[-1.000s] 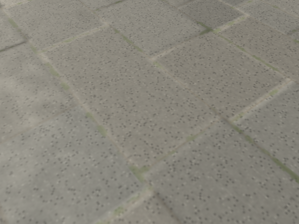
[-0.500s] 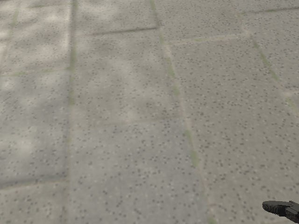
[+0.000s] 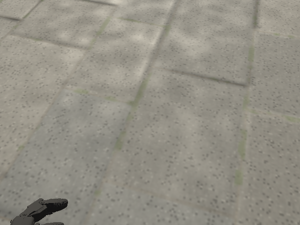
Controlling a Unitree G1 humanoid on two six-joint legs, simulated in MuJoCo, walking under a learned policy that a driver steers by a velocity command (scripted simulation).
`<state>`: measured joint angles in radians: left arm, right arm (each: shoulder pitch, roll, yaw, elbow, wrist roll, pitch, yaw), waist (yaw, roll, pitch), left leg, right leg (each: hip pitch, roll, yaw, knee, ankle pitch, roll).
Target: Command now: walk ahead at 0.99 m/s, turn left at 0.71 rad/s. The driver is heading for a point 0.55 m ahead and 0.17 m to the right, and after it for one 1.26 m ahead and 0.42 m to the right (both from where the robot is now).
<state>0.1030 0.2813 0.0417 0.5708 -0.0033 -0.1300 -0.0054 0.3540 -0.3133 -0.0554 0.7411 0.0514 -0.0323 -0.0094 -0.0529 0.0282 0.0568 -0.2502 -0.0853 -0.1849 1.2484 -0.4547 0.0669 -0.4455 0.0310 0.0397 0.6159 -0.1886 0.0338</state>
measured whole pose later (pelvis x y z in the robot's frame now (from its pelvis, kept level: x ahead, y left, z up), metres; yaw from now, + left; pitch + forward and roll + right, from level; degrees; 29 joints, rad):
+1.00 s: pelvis +0.73 +0.00 +0.01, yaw -29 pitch +0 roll +2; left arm 0.25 0.32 0.07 0.60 0.00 -0.01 -0.03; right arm 0.00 -0.29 -0.03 0.66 -0.01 -0.05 -0.01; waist 0.05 0.00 0.15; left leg -0.54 -0.02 -0.16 1.19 -0.43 -0.04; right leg -0.41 0.17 0.07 0.51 -0.07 -0.14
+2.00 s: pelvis +0.85 -0.01 +0.03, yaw -69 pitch +1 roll +1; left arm 0.12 0.22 0.01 0.63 0.03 0.01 0.02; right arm 0.23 -0.33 -0.08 0.81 0.03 0.05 -0.01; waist -0.04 0.05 0.04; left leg -0.46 0.04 -0.01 1.00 -0.39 -0.10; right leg -0.21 0.00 -0.05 0.46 -0.26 -0.04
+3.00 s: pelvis +1.37 -0.30 -0.01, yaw -35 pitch +1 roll -3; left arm 0.07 0.27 0.03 0.71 0.01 -0.11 -0.05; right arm 0.34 -0.27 -0.02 0.80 0.02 -0.04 -0.02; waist -0.01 0.01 0.11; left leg -0.19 -0.09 -0.15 1.36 -0.48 -0.01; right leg -0.50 0.11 -0.10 0.54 -0.06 -0.10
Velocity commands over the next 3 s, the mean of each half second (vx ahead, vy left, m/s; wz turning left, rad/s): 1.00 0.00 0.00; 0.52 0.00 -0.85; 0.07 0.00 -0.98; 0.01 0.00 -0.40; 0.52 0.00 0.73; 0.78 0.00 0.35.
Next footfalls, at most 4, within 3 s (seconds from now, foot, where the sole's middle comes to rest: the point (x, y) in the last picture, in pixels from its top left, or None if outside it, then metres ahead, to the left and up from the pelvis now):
0.38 left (104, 211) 0.52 0.19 -0.75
0.80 right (162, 145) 0.85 -0.08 -0.75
1.34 left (142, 116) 1.03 0.01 -0.75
1.78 right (160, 158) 0.77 -0.07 -0.75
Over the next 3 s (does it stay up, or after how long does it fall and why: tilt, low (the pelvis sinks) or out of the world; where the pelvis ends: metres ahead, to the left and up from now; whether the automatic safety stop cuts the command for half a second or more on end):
stays up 1.37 -0.30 -0.01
